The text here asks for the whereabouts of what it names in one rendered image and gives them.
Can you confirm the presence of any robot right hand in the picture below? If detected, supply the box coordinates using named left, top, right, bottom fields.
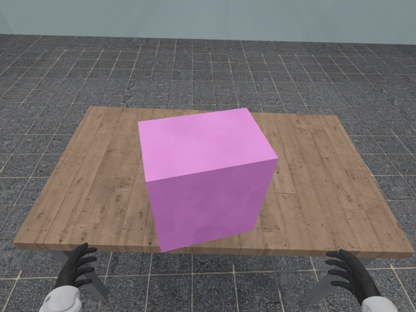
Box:
left=325, top=249, right=381, bottom=306

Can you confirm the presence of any robot right forearm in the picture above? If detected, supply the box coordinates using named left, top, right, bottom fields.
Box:
left=361, top=296, right=398, bottom=312

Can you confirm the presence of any table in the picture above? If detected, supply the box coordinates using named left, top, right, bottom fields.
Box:
left=12, top=106, right=415, bottom=304

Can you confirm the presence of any carton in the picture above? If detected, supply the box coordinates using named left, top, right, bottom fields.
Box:
left=138, top=108, right=279, bottom=252

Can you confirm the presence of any robot left forearm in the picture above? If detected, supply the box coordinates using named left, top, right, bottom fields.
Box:
left=39, top=285, right=81, bottom=312

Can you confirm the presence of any robot left hand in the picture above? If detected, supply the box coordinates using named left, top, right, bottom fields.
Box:
left=54, top=242, right=97, bottom=289

